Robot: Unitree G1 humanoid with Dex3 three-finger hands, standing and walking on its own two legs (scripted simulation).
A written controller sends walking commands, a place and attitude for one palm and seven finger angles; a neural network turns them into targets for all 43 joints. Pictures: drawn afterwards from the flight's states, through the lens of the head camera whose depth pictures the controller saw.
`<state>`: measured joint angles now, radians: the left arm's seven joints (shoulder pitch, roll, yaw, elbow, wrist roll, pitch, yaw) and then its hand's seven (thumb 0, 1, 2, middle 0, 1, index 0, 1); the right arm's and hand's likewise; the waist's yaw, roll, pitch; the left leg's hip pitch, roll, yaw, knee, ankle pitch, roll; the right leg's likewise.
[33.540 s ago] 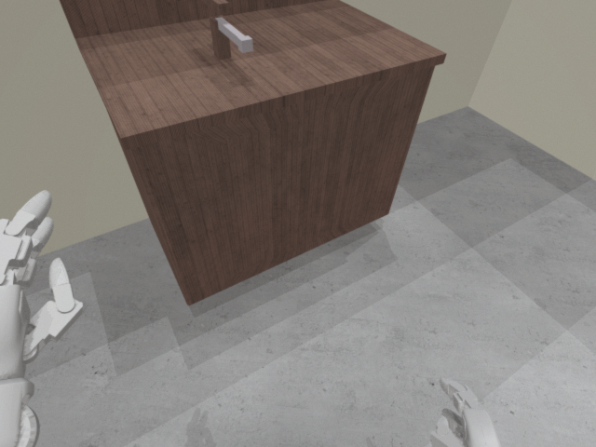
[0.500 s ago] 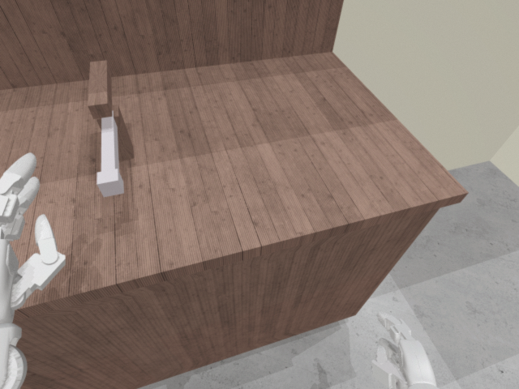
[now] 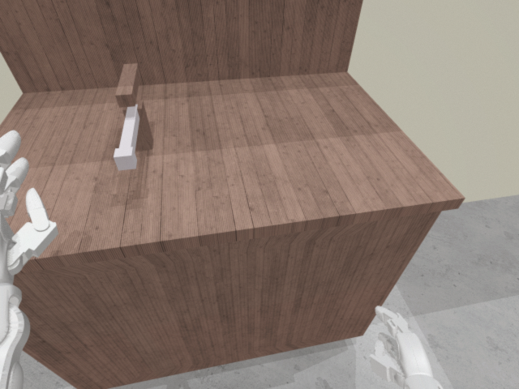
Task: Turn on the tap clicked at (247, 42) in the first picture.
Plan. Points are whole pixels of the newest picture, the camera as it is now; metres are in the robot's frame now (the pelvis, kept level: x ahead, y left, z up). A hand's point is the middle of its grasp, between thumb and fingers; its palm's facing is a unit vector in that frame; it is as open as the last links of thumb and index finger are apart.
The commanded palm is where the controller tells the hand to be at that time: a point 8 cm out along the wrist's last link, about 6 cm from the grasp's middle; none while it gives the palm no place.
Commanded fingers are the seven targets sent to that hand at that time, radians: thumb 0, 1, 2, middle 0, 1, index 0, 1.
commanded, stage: turn the palm inward beside the body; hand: left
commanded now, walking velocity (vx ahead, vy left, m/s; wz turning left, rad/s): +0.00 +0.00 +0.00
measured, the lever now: (125, 158) +0.40 +0.29 +0.15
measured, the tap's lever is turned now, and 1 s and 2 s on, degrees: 0 0 0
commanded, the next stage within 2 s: reach beside the lever's end, fingers flat in 1.76 s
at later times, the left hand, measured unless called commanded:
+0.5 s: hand (82, 215) +0.24 +0.26 +0.19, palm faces +0.48 -0.83 -0.27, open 7.4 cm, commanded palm +0.19 +0.29 +0.21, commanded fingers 0.00 0.90 0.90 -0.20 -0.30 -0.20 -0.30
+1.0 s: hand (85, 223) +0.22 +0.24 +0.20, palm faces +0.46 -0.87 -0.17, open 7.4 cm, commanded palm +0.17 +0.28 +0.21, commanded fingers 0.00 0.90 0.90 -0.20 -0.30 -0.20 -0.30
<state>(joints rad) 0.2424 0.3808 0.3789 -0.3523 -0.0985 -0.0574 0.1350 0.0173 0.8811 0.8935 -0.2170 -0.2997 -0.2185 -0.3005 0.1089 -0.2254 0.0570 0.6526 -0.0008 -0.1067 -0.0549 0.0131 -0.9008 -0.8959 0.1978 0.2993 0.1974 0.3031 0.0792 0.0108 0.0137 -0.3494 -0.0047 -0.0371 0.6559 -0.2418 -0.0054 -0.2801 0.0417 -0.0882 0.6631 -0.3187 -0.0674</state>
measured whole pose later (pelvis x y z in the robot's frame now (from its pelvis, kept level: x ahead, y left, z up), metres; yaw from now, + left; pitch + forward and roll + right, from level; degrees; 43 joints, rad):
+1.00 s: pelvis +0.04 +0.00 +0.01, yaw +1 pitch -3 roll +0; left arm 0.37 0.28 0.31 -0.61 -0.22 0.27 0.11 0.02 0.89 0.89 -0.21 -0.30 -0.21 -0.30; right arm 0.12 -0.22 0.09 0.66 0.05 -0.22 -0.11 0.01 -0.90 -0.90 0.20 0.30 0.20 0.30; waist 0.11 0.06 -0.06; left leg -0.28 -0.02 -0.05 0.62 -0.28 -0.01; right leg -0.21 0.03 -0.09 0.62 -0.36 -0.07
